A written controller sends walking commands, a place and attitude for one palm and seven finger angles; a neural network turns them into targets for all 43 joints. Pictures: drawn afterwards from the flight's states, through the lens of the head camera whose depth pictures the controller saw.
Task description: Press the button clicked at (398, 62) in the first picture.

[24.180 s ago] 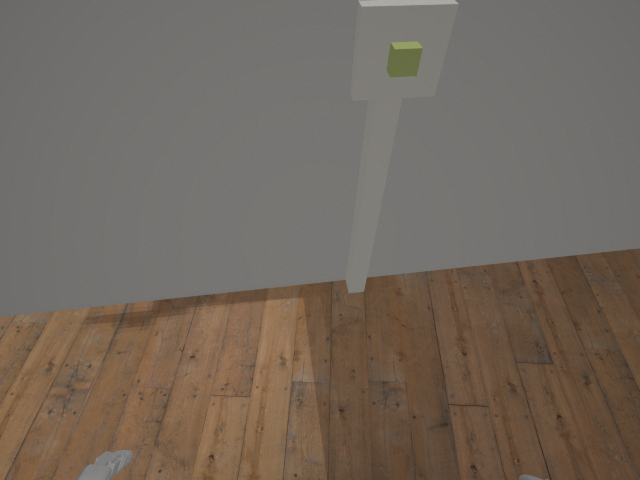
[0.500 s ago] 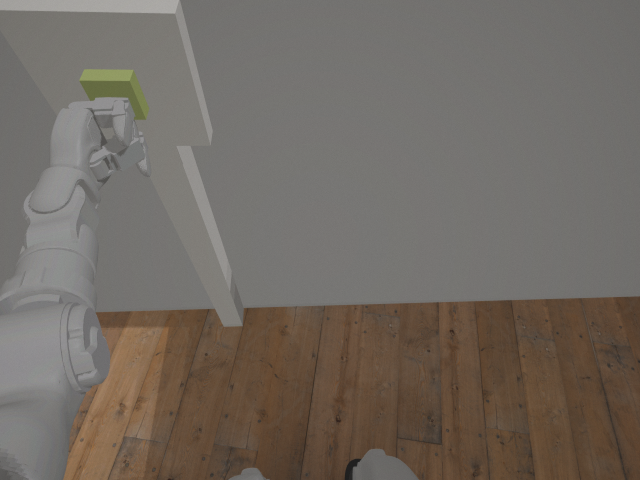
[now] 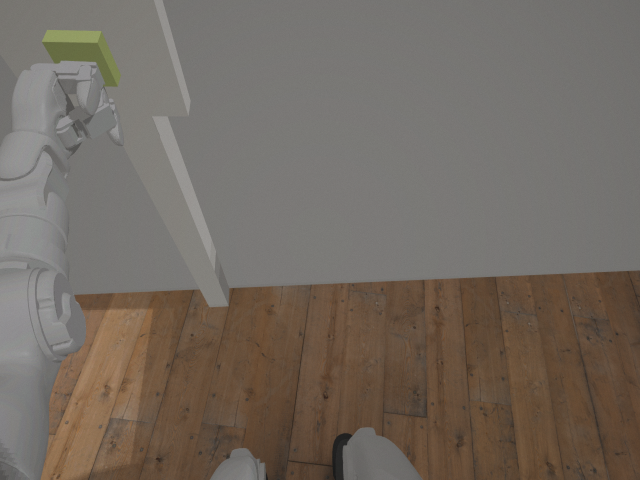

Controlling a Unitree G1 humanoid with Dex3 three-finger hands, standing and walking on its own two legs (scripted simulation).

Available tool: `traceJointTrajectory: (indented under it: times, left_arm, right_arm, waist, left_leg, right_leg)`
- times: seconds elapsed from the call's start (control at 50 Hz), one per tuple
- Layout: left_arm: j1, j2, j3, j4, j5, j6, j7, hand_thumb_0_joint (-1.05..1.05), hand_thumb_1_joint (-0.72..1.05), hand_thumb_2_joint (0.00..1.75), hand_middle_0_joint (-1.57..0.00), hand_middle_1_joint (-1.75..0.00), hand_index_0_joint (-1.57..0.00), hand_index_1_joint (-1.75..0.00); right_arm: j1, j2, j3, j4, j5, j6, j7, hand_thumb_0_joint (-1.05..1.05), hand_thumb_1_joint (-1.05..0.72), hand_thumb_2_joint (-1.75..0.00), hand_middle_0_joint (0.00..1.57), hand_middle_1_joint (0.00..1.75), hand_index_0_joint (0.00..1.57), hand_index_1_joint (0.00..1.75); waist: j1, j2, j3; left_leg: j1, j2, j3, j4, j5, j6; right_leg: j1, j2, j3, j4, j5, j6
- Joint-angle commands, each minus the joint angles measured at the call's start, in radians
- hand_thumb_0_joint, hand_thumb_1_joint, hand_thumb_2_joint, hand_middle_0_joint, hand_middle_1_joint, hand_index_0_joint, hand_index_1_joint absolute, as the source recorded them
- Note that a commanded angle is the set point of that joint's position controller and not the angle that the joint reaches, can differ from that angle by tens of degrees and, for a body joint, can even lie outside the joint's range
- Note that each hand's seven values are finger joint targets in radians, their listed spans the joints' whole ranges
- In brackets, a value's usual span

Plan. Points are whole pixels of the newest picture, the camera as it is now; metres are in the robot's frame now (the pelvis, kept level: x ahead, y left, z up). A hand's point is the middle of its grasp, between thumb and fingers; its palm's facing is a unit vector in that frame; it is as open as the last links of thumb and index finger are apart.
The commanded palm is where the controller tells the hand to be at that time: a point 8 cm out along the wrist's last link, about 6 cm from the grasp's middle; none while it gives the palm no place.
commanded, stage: pull the fist back off the button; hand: left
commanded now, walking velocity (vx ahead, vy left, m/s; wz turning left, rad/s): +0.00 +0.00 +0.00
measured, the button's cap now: (85, 54) +0.57 +0.22 +0.17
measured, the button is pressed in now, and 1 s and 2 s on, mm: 9 0 0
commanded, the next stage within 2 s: draw the hand back to the body in 0.98 s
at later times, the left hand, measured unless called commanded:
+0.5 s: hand (113, 128) +0.50 +0.20 +0.13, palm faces -0.03 -1.00 -0.01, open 3.2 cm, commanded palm +0.46 +0.25 +0.13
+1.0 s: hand (86, 183) +0.42 +0.21 +0.13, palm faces -0.02 -1.00 +0.01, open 3.1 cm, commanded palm +0.40 +0.25 +0.13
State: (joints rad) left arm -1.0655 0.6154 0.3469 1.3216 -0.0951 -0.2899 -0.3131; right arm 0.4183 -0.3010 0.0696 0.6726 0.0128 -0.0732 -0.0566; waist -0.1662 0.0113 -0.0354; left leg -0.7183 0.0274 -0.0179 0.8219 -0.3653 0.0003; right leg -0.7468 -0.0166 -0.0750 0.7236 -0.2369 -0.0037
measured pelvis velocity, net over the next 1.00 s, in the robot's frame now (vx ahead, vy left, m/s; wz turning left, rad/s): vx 0.05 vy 0.01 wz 0.00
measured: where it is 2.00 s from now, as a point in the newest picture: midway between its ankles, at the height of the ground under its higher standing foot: outside the picture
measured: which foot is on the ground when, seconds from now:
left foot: down 0.00-1.00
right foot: down 0.00-1.00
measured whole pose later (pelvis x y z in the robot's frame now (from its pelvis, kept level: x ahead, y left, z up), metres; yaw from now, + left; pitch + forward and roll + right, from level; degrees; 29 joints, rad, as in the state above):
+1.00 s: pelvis +0.05 +0.01 +0.02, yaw +0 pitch +6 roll -1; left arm -0.38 0.32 0.27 0.54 -0.25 -0.12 -0.32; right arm 0.25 -0.27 0.05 0.56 0.04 -0.05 -0.06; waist 0.00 0.03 -0.05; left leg -0.39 0.02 0.00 0.68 -0.40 0.01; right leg -0.44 -0.02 -0.06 0.63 -0.30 0.01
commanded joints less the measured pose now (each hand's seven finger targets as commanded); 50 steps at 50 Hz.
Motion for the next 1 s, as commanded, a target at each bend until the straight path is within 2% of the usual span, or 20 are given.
traceJointTrajectory:
  times: [0.0,0.08,0.14,0.16,0.18,0.22,0.24,0.28,0.36,0.46,0.5,0.52,0.64,0.68,0.74,0.8,0.82,0.86,0.92,0.98]
  left_arm:
    - [-0.588,0.205,0.006,-0.247,-0.013,-0.039,0.020,0.00,0.90,0.90,-1.30,-1.50,-1.30,-1.50]
    - [-0.562,0.214,0.025,-0.262,-0.017,-0.038,0.019,0.00,0.90,0.90,-1.30,-1.50,-1.30,-1.50]
    - [-0.509,0.186,0.027,-0.305,-0.024,-0.047,0.009,0.00,0.90,0.90,-1.30,-1.50,-1.30,-1.50]
    - [-0.478,0.180,0.037,-0.319,-0.031,-0.050,0.008,0.00,0.90,0.90,-1.30,-1.50,-1.30,-1.50]
    - [-0.446,0.148,0.019,-0.323,-0.037,-0.049,0.004,0.00,0.90,0.90,-1.30,-1.50,-1.30,-1.50]
    - [-0.414,0.159,0.039,-0.343,-0.050,-0.050,0.003,0.00,0.90,0.90,-1.30,-1.50,-1.30,-1.50]
    - [-0.382,0.179,0.062,-0.358,-0.052,-0.053,0.002,0.00,0.90,0.90,-1.30,-1.50,-1.30,-1.50]
    - [-0.338,0.169,0.055,-0.377,-0.052,-0.050,0.001,0.00,0.90,0.90,-1.30,-1.50,-1.30,-1.50]
    - [-0.219,0.123,0.051,-0.466,-0.065,-0.052,-0.001,0.00,0.90,0.90,-1.30,-1.50,-1.30,-1.50]
    - [-0.087,0.084,0.057,-0.528,-0.098,-0.021,-0.002,0.00,0.90,0.90,-1.30,-1.50,-1.30,-1.50]
    - [-0.029,0.109,0.087,-0.583,-0.105,-0.013,0.004,0.00,0.90,0.90,-1.30,-1.50,-1.30,-1.50]
    - [-0.011,0.114,0.092,-0.614,-0.105,-0.010,0.006,0.00,0.90,0.90,-1.30,-1.50,-1.30,-1.50]
    - [0.189,0.057,0.087,-0.828,-0.138,0.004,0.000,0.00,0.90,0.90,-1.30,-1.50,-1.30,-1.50]
    - [0.200,0.015,0.052,-0.866,-0.150,0.024,-0.010,0.00,0.90,0.90,-1.30,-1.50,-1.30,-1.50]
    - [0.270,-0.009,0.046,-0.908,-0.169,0.062,-0.022,0.00,0.90,0.90,-1.30,-1.50,-1.30,-1.50]
    - [0.285,-0.073,-0.010,-0.984,-0.176,0.089,-0.026,0.00,0.90,0.90,-1.30,-1.50,-1.30,-1.50]
    - [0.302,-0.053,0.013,-1.009,-0.179,0.093,-0.022,0.00,0.90,0.90,-1.30,-1.50,-1.30,-1.50]
    - [0.353,-0.083,-0.011,-1.043,-0.181,0.101,-0.019,0.00,0.90,0.90,-1.30,-1.50,-1.30,-1.50]
    - [0.229,-0.085,-0.031,-1.036,-0.173,0.107,-0.003,0.00,0.90,0.90,-1.30,-1.50,-1.30,-1.50]
    - [0.228,-0.091,-0.039,-1.021,-0.156,0.106,0.014,0.00,0.90,0.90,-1.30,-1.50,-1.30,-1.50]
  right_arm:
    - [0.141,-0.175,-0.069,-0.065,-0.001,-0.028,-0.016,0.00,-0.90,-0.90,0.20,0.30,0.20,0.30]
    - [0.145,-0.175,-0.072,-0.069,-0.003,-0.027,-0.010,0.00,-0.90,-0.90,0.20,0.30,0.20,0.30]
    - [0.143,-0.167,-0.079,-0.081,-0.004,-0.024,-0.002,0.00,-0.90,-0.90,0.20,0.30,0.20,0.30]
    - [0.143,-0.166,-0.081,-0.085,-0.006,-0.021,0.000,0.00,-0.90,-0.90,0.20,0.30,0.20,0.30]
    - [0.132,-0.162,-0.081,-0.092,-0.004,-0.019,0.003,0.00,-0.90,-0.90,0.20,0.30,0.20,0.30]
    - [0.124,-0.162,-0.082,-0.100,-0.001,-0.014,0.004,0.00,-0.90,-0.90,0.20,0.30,0.20,0.30]
    - [0.120,-0.162,-0.084,-0.106,-0.001,-0.012,0.005,0.00,-0.90,-0.90,0.20,0.30,0.20,0.30]
    - [0.107,-0.157,-0.084,-0.118,0.003,-0.005,0.003,0.00,-0.90,-0.90,0.20,0.30,0.20,0.30]
    - [0.080,-0.145,-0.089,-0.144,0.007,0.001,0.007,0.00,-0.90,-0.90,0.20,0.30,0.20,0.30]
    - [0.042,-0.138,-0.089,-0.171,0.016,0.009,0.004,0.00,-0.90,-0.90,0.20,0.30,0.20,0.30]
    - [0.027,-0.138,-0.091,-0.188,0.018,0.011,0.002,0.00,-0.90,-0.90,0.20,0.30,0.20,0.30]
    - [0.018,-0.133,-0.090,-0.194,0.019,0.014,0.001,0.00,-0.90,-0.90,0.20,0.30,0.20,0.30]
    - [-0.032,-0.111,-0.090,-0.233,0.022,0.012,0.006,0.00,-0.90,-0.90,0.20,0.30,0.20,0.30]
    - [-0.049,-0.109,-0.091,-0.232,0.027,0.012,0.005,0.00,-0.90,-0.90,0.20,0.30,0.20,0.30]
    - [-0.074,-0.108,-0.091,-0.233,0.033,0.008,-0.001,0.00,-0.90,-0.90,0.20,0.30,0.20,0.30]
    - [-0.100,-0.102,-0.088,-0.243,0.033,-0.001,-0.003,0.00,-0.90,-0.90,0.20,0.30,0.20,0.30]
    - [-0.101,-0.101,-0.090,-0.238,0.032,-0.004,-0.004,0.00,-0.90,-0.90,0.20,0.30,0.20,0.30]
    - [-0.118,-0.098,-0.085,-0.241,0.031,-0.011,-0.005,0.00,-0.90,-0.90,0.20,0.30,0.20,0.30]
    - [-0.133,-0.100,-0.080,-0.220,0.030,-0.014,-0.015,0.00,-0.90,-0.90,0.20,0.30,0.20,0.30]
    - [-0.146,-0.095,-0.075,-0.215,0.027,-0.022,-0.021,0.00,-0.90,-0.90,0.20,0.30,0.20,0.30]
  waist:
    - [-0.074,0.120,-0.384]
    - [-0.063,0.093,-0.408]
    - [-0.036,0.136,-0.460]
    - [-0.025,0.119,-0.465]
    - [-0.021,0.116,-0.445]
    - [-0.012,0.080,-0.423]
    - [0.008,0.080,-0.433]
    - [0.011,0.063,-0.409]
    - [0.052,0.106,-0.424]
    - [0.078,0.020,-0.383]
    - [0.098,0.012,-0.396]
    - [0.106,0.043,-0.406]
    - [0.144,0.075,-0.443]
    - [0.128,0.056,-0.407]
    - [0.128,0.044,-0.366]
    - [0.126,0.073,-0.356]
    - [0.132,0.072,-0.374]
    - [0.136,0.055,-0.363]
    - [0.104,0.032,-0.304]
    - [0.116,0.063,-0.310]
  left_leg:
    - [0.148,-0.015,-0.023,-0.150,-0.059,0.030]
    - [0.155,-0.013,-0.022,-0.147,-0.034,0.030]
    - [0.203,-0.016,-0.016,-0.142,0.036,0.025]
    - [0.220,-0.014,-0.018,-0.145,0.058,0.024]
    - [0.222,-0.013,-0.014,-0.149,0.055,0.023]
    - [0.199,-0.013,-0.004,-0.152,0.055,0.028]
    - [0.195,-0.015,-0.001,-0.156,0.068,0.027]
    - [0.191,-0.014,0.005,-0.163,0.069,0.029]
    - [0.258,-0.013,0.009,-0.170,0.157,0.022]
    - [0.252,-0.012,0.022,-0.187,0.205,0.025]
    - [0.265,-0.013,0.024,-0.189,0.239,0.027]
    - [0.272,-0.014,0.030,-0.190,0.269,0.025]
    - [0.355,-0.011,0.038,-0.192,0.455,0.021]
    - [0.368,-0.009,0.038,-0.197,0.457,0.020]
    - [0.380,-0.010,0.039,-0.205,0.454,0.019]
    - [0.416,-0.013,0.030,-0.210,0.476,0.015]
    - [0.430,-0.012,0.026,-0.209,0.487,0.012]
    - [0.438,-0.013,0.022,-0.214,0.491,0.010]
    - [0.423,-0.017,0.012,-0.223,0.387,0.009]
    - [0.436,-0.022,0.003,-0.226,0.381,0.003]
  right_leg:
    - [0.193,0.028,0.074,-0.101,-0.087,-0.005]
    - [0.211,0.029,0.070,-0.097,-0.068,-0.004]
    - [0.237,0.032,0.066,-0.089,-0.011,-0.010]
    - [0.240,0.034,0.059,-0.084,0.006,-0.013]
    - [0.237,0.036,0.057,-0.088,0.003,-0.012]
    - [0.267,0.037,0.062,-0.093,0.013,-0.010]
    - [0.297,0.036,0.065,-0.090,0.030,-0.013]
    - [0.302,0.036,0.063,-0.091,0.036,-0.011]
    - [0.324,0.039,0.050,-0.077,0.112,-0.020]
    - [0.393,0.037,0.046,-0.082,0.188,-0.019]
    - [0.424,0.038,0.049,-0.077,0.220,-0.021]
    - [0.445,0.034,0.053,-0.074,0.257,-0.021]
    - [0.530,0.030,0.055,-0.066,0.419,-0.023]
    - [0.518,0.031,0.049,-0.078,0.427,-0.019]
    - [0.516,0.028,0.044,-0.090,0.428,-0.017]
    - [0.506,0.026,0.037,-0.094,0.420,-0.020]
    - [0.512,0.025,0.035,-0.093,0.424,-0.019]
    - [0.512,0.024,0.031,-0.096,0.419,-0.019]
    - [0.467,0.024,0.027,-0.109,0.349,-0.018]
    - [0.462,0.021,0.025,-0.107,0.316,-0.024]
